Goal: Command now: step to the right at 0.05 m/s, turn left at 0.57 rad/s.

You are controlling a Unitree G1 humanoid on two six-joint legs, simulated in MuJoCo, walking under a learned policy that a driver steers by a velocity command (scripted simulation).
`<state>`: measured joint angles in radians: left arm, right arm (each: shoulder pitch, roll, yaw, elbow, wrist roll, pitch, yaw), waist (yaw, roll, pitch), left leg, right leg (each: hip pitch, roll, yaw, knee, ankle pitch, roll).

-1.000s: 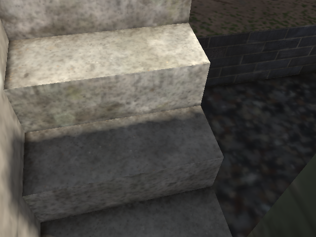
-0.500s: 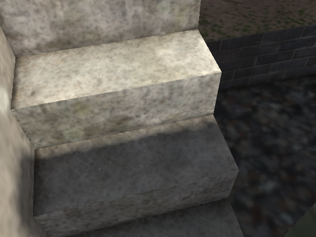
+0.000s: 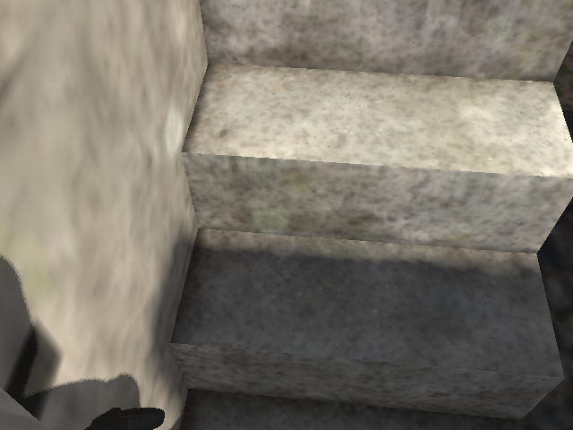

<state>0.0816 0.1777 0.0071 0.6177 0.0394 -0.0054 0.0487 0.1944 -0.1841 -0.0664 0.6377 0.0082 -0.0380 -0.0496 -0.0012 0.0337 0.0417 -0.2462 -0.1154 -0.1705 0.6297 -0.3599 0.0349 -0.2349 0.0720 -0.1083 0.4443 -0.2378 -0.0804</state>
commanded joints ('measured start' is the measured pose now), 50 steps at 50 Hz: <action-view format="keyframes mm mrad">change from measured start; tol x32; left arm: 1 86 117 50 -42 4 39 17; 50 70 267 82 -102 -46 -11 -41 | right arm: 1 118 -157 -54 -50 -11 26 -26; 50 94 -229 -8 -41 -68 79 -50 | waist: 1 45 -162 -238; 16 39 -254 -171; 19 -54 192 -1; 50 -53 -161 -56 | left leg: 1 -297 -19 112 622 -368 -122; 5 -368 148 87 1008 -284 -259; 17 64 114 291 -114 -33 -64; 20 -225 637 -271 -487 209 207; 26 45 433 80 -273 542 181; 40 12 412 195 -340 72 78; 45 -442 137 132 569 -240 -169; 50 -419 82 57 760 27 -150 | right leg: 1 335 -522 307 27 1480 -348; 6 52 -391 141 -20 877 -263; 13 222 -352 48 48 894 -220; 18 -155 -228 -5 67 -141 25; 20 -156 -92 52 661 -410 127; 26 -306 66 222 976 -153 152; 42 33 -55 42 -5 -65 -30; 44 36 -387 612 -121 338 -251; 50 -88 -271 466 -48 331 -110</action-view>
